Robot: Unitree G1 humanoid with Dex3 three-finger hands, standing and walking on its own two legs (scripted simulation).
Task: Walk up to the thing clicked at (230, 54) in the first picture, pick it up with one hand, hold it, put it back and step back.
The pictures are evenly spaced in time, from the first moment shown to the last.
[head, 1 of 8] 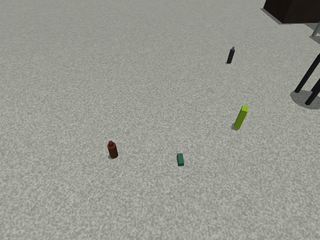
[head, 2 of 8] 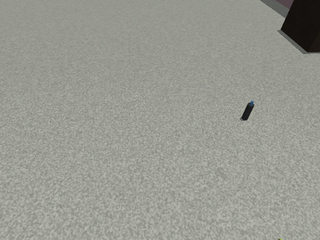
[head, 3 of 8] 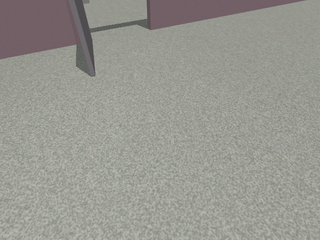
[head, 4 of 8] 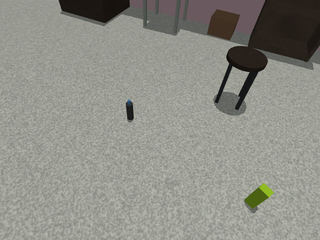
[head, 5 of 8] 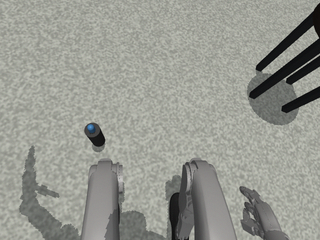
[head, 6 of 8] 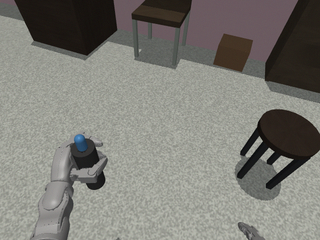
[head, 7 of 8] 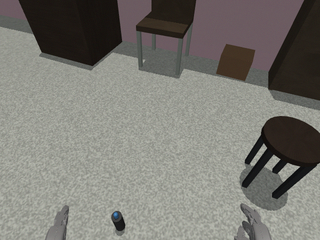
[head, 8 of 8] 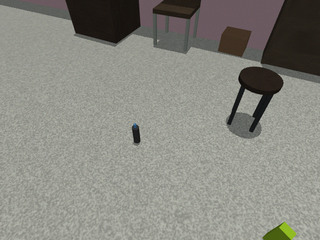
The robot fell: no
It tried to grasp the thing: yes
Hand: left
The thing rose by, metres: 0.67
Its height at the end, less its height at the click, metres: +0.00
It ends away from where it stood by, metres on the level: 0.02
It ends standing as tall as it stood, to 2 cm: yes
